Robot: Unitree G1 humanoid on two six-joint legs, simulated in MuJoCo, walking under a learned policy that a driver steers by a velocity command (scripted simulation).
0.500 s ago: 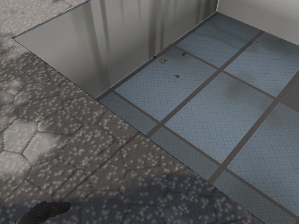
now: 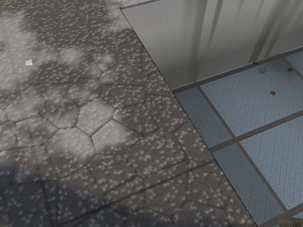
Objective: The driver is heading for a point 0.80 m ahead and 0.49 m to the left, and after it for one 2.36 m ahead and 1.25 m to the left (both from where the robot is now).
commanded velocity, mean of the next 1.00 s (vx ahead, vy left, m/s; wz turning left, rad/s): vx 0.40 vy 0.00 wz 0.34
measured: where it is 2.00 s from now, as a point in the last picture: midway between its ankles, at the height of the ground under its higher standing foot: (85, 136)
